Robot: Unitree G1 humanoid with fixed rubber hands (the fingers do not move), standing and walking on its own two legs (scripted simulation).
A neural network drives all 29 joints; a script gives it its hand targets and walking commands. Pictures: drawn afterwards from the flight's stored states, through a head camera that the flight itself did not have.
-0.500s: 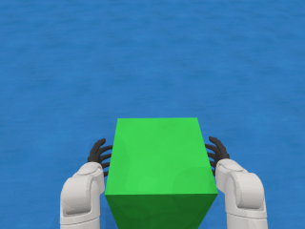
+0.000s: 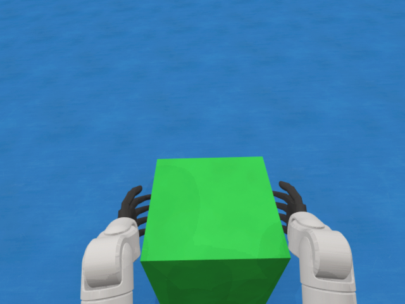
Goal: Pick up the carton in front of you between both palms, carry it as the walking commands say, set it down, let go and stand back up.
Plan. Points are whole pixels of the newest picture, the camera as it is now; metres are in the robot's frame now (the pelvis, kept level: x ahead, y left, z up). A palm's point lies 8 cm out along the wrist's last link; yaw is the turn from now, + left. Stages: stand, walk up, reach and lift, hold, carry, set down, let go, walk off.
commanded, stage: carry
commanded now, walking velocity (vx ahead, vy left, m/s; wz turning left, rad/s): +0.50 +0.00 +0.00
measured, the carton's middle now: (211, 235) +0.27 +0.00 -0.01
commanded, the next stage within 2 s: none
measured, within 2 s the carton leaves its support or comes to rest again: neither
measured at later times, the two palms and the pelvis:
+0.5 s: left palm (142, 105) +0.61 +0.18 +0.06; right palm (252, 103) +0.59 -0.12 +0.07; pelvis +0.34 +0.05 +0.00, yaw -4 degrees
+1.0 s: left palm (172, 50) +0.93 +0.12 +0.06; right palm (254, 48) +0.94 -0.18 +0.05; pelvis +0.67 -0.03 +0.00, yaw +0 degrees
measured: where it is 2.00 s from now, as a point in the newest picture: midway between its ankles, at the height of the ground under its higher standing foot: (211, 137)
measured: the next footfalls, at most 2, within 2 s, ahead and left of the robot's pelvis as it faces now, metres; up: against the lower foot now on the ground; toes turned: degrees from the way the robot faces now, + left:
left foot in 0.30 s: +0.41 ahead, +0.13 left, +0.00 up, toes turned +10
right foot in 0.82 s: +0.74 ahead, -0.11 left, +0.00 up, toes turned -13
